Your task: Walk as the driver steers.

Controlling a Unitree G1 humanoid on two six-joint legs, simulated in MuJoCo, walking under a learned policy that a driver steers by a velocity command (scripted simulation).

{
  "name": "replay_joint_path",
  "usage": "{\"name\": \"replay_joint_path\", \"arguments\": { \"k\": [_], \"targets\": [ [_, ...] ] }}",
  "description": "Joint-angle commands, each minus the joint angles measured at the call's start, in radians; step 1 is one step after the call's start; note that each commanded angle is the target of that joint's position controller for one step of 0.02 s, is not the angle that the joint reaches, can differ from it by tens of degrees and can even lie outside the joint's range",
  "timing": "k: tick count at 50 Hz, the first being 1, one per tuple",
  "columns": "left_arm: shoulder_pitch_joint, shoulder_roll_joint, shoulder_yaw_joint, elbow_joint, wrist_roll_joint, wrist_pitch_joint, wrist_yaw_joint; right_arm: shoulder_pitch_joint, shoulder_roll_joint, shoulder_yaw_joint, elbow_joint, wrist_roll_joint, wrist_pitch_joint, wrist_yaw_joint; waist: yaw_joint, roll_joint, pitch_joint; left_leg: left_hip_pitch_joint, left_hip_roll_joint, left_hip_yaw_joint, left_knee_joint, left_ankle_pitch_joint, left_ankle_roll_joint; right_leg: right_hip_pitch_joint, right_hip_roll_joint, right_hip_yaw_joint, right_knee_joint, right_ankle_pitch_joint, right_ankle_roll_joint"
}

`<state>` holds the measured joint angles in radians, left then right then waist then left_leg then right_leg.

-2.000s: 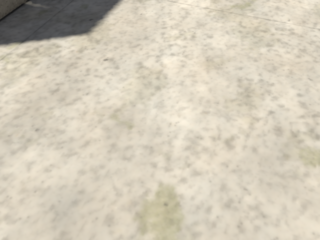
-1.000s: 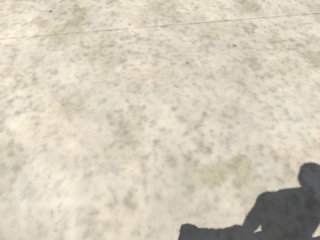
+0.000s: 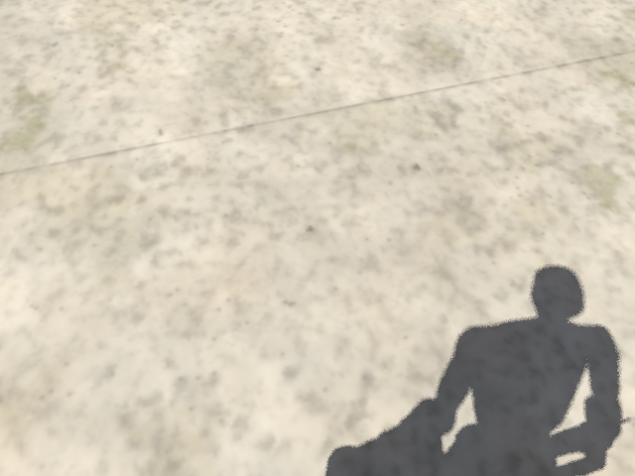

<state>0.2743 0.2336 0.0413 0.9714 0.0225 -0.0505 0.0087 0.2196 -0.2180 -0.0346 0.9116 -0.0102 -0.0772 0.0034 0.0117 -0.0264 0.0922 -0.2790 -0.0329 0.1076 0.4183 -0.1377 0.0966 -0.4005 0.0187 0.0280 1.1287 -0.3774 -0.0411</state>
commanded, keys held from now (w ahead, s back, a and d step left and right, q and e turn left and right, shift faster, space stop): no key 0.18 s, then w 0.10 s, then w+q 0.24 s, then q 0.48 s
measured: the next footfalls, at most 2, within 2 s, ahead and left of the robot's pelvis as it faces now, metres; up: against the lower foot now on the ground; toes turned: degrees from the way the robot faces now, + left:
right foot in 0.32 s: +0.12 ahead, -0.11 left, +0.00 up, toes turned -2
left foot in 0.76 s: +0.33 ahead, +0.13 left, +0.00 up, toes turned +18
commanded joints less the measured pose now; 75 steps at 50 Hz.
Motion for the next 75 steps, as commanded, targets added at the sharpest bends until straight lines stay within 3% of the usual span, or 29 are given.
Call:
{"name": "replay_joint_path", "arguments": {
  "k": [1, 9, 12, 15, 16, 17, 18, 19, 21, 26, 31, 34, 37, 38, 39, 40, 42, 43, 45, 47, 55, 64, 67, 68, 69, 70, 71, 72, 75],
  "targets": [
    [0.168, 0.018, 0.005, 0.020, 0.007, 0.029, -0.006, 0.072, -0.088, -0.006, -0.001, 0.000, -0.021, -0.005, 0.045, 0.089, -0.153, 0.095, 0.268, -0.155, -0.134, 0.831, 0.132, 0.041, -0.023, 0.004, -0.047, 0.055, 0.022],
    [0.003, 0.015, -0.017, 0.025, -0.003, 0.054, 0.017, 0.119, -0.089, 0.012, 0.062, -0.012, 0.012, -0.014, -0.002, 0.135, -0.126, 0.047, 0.238, -0.132, -0.138, 0.453, 0.109, 0.136, -0.038, -0.046, -0.432, 0.151, 0.026],
    [-0.055, 0.038, -0.015, 0.012, 0.013, 0.045, 0.010, 0.163, -0.127, -0.011, 0.082, -0.008, 0.041, -0.012, -0.035, 0.134, -0.055, 0.025, 0.278, -0.268, -0.219, -0.250, 0.135, 0.101, -0.040, -0.080, -0.485, 0.029, -0.002],
    [0.010, 0.012, -0.016, 0.041, 0.015, 0.014, 0.006, 0.156, -0.099, -0.013, 0.085, 0.001, 0.049, -0.010, 0.005, 0.055, 0.022, -0.075, 0.253, -0.327, -0.175, -0.489, 0.113, 0.235, -0.028, -0.071, -0.681, 0.002, -0.044],
    [0.107, 0.028, -0.011, 0.072, 0.017, -0.002, 0.013, 0.129, -0.068, -0.007, 0.071, 0.002, 0.043, -0.007, 0.038, -0.021, 0.016, -0.159, 0.202, -0.287, -0.061, -0.453, 0.092, 0.342, -0.099, 0.028, -0.759, -0.051, -0.069],
    [0.185, 0.102, 0.007, 0.097, -0.001, -0.013, 0.020, 0.081, -0.003, 0.010, 0.030, 0.021, 0.033, 0.003, 0.057, -0.197, 0.029, -0.359, 0.054, -0.140, 0.124, -0.424, 0.038, 0.448, -0.235, 0.275, -0.920, -0.264, -0.132],
    [0.248, 0.144, 0.027, 0.119, -0.006, -0.013, 0.019, 0.013, -0.038, 0.001, -0.004, 0.001, 0.025, 0.005, 0.095, -0.269, 0.070, -0.453, -0.019, -0.021, 0.339, -0.384, 0.013, 0.459, -0.398, 0.463, -1.039, -0.288, -0.207],
    [0.211, 0.094, 0.017, 0.107, 0.007, -0.016, 0.019, -0.026, -0.098, -0.020, -0.004, -0.016, 0.026, 0.006, 0.077, -0.125, 0.083, -0.471, 0.030, -0.110, 0.473, -0.352, 0.012, 0.432, -0.402, 0.420, -1.027, -0.183, -0.214],
    [0.119, 0.060, 0.012, 0.075, 0.000, -0.025, 0.022, 0.036, -0.070, -0.025, 0.029, -0.009, 0.027, 0.017, 0.006, -0.046, 0.035, -0.416, 0.068, -0.150, 0.525, -0.244, -0.002, 0.410, -0.338, 0.266, -1.033, -0.052, -0.160],
    [0.148, 0.045, 0.010, 0.078, -0.006, -0.055, 0.029, -0.041, -0.031, -0.032, 0.004, -0.018, 0.050, 0.032, 0.001, -0.030, 0.002, -0.442, 0.094, -0.104, 0.563, -0.068, -0.057, 0.433, -0.280, 0.025, -1.025, 0.252, -0.121],
    [0.139, 0.062, 0.009, 0.071, -0.002, -0.048, 0.033, -0.142, 0.010, -0.015, -0.056, -0.017, 0.061, 0.032, 0.005, -0.077, 0.016, -0.292, 0.074, -0.008, 0.335, 0.007, -0.065, 0.338, -0.238, -0.183, -0.887, 0.722, -0.094],
    [0.136, 0.097, 0.022, 0.069, -0.002, -0.040, 0.036, -0.118, -0.022, -0.021, -0.065, -0.020, 0.063, 0.032, -0.003, -0.109, -0.013, -0.184, 0.036, 0.033, 0.248, -0.002, -0.026, 0.350, -0.247, -0.217, -0.767, 0.867, -0.073],
    [0.090, 0.122, 0.038, 0.045, -0.011, -0.022, 0.039, 0.101, -0.083, -0.050, -0.008, -0.034, 0.043, 0.025, -0.097, -0.061, -0.139, 0.062, -0.033, 0.038, 0.109, 0.041, 0.038, 0.328, -0.230, -0.242, -0.398, 0.868, -0.032],
    [0.111, 0.118, 0.039, 0.027, -0.012, -0.019, 0.033, 0.180, -0.166, -0.075, 0.002, -0.042, 0.028, 0.015, -0.134, 0.055, -0.215, 0.244, 0.081, -0.111, 0.055, 0.311, 0.080, 0.176, -0.185, -0.252, -0.132, 0.540, 0.015],
    [0.201, 0.002, 0.016, -0.021, -0.025, -0.014, 0.025, 0.155, -0.298, -0.102, -0.028, -0.036, 0.030, 0.006, -0.053, 0.276, -0.332, 0.490, 0.413, -0.539, 0.095, 0.857, 0.262, -0.141, -0.002, -0.223, 0.237, -0.297, 0.067],
    [0.152, 0.076, 0.029, -0.034, -0.010, -0.005, 0.019, 0.196, -0.302, -0.109, -0.036, 0.016, 0.052, 0.003, -0.102, 0.158, -0.452, 0.454, 0.426, -0.645, -0.001, 0.711, 0.320, -0.146, -0.009, -0.022, 0.294, -0.262, 0.055],
    [0.030, 0.061, 0.027, -0.062, -0.007, 0.000, 0.018, 0.031, -0.180, -0.077, -0.068, 0.012, 0.073, -0.009, -0.053, 0.063, -0.186, 0.192, 0.333, -0.488, -0.088, 0.385, 0.254, -0.203, -0.079, -0.008, 0.213, -0.097, 0.048],
    [0.009, 0.069, 0.032, -0.068, 0.006, 0.006, 0.020, -0.002, -0.142, -0.067, -0.075, 0.010, 0.077, -0.014, -0.030, 0.056, -0.135, 0.114, 0.279, -0.440, -0.111, 0.353, 0.209, -0.178, -0.096, 0.001, 0.143, -0.053, 0.048],
    [0.052, 0.060, 0.033, -0.063, 0.020, 0.039, 0.022, -0.022, -0.116, -0.059, -0.084, 0.002, 0.077, -0.017, 0.004, 0.071, -0.146, 0.026, 0.218, -0.375, -0.128, 0.342, 0.169, -0.091, -0.086, -0.003, 0.065, -0.008, 0.052],
    [0.051, 0.048, 0.030, -0.074, 0.014, 0.059, 0.023, -0.011, -0.145, -0.066, -0.089, -0.004, 0.068, -0.012, 0.010, 0.066, -0.173, 0.016, 0.196, -0.369, -0.131, 0.326, 0.154, -0.078, -0.071, -0.002, 0.019, 0.015, 0.059],
    [-0.090, 0.081, 0.039, -0.132, 0.005, 0.088, 0.026, 0.036, -0.161, -0.069, -0.100, -0.006, 0.086, -0.017, -0.045, 0.116, -0.141, 0.061, 0.184, -0.484, -0.216, -0.155, 0.092, -0.157, -0.058, 0.027, -0.167, 0.072, 0.084],
    [-0.058, 0.068, 0.024, -0.122, -0.018, 0.075, 0.034, 0.038, -0.146, -0.052, -0.076, -0.022, 0.095, -0.019, -0.048, 0.125, -0.119, 0.057, 0.187, -0.513, -0.196, -0.114, 0.121, 0.047, 0.003, -0.004, -0.435, -0.051, 0.028],
    [0.039, 0.053, 0.017, -0.087, -0.021, 0.062, 0.042, 0.028, -0.139, -0.043, -0.062, -0.007, 0.102, -0.024, -0.001, 0.106, -0.116, 0.021, 0.161, -0.500, -0.151, -0.062, 0.080, 0.225, 0.018, -0.021, -0.752, 0.092, -0.014],
    [0.041, 0.073, 0.019, -0.084, -0.013, 0.053, 0.046, 0.046, -0.122, -0.037, -0.057, -0.001, 0.099, -0.027, -0.011, 0.073, -0.116, -0.030, 0.132, -0.480, -0.131, -0.101, 0.036, 0.304, -0.030, 0.038, -0.843, 0.155, -0.030],
    [0.025, 0.119, 0.022, -0.099, 0.006, 0.045, 0.049, 0.074, -0.074, -0.022, -0.059, 0.007, 0.092, -0.025, -0.034, -0.051, -0.143, -0.082, 0.075, -0.405, -0.024, -0.199, -0.010, 0.361, -0.189, 0.210, -0.915, 0.119, -0.070],
    [-0.059, 0.153, 0.022, -0.121, 0.009, 0.040, 0.042, 0.049, -0.079, -0.024, -0.062, 0.024, 0.086, -0.025, -0.058, -0.132, -0.080, -0.109, -0.060, -0.253, 0.040, -0.206, -0.042, 0.242, -0.326, 0.349, -0.950, 0.223, -0.147],
    [-0.116, 0.093, 0.006, -0.124, 0.008, 0.030, 0.036, 0.035, -0.099, -0.026, -0.040, 0.000, 0.085, -0.024, -0.057, -0.105, -0.067, 0.002, -0.026, -0.224, 0.132, -0.222, -0.045, 0.145, -0.336, 0.303, -0.925, 0.325, -0.174],
    [-0.137, 0.066, -0.006, -0.121, 0.001, 0.020, 0.033, 0.038, -0.084, -0.023, -0.029, -0.003, 0.084, -0.021, -0.068, -0.096, -0.084, 0.051, -0.017, -0.225, 0.116, -0.178, -0.044, 0.145, -0.286, 0.244, -0.904, 0.371, -0.149],
    [-0.084, 0.102, -0.001, -0.080, -0.006, 0.015, 0.035, 0.014, -0.081, -0.013, -0.009, -0.011, 0.079, -0.020, -0.057, -0.089, -0.090, 0.112, 0.014, -0.240, -0.036, 0.048, -0.055, 0.222, -0.176, 0.140, -0.829, 0.448, -0.062]
  ]
}}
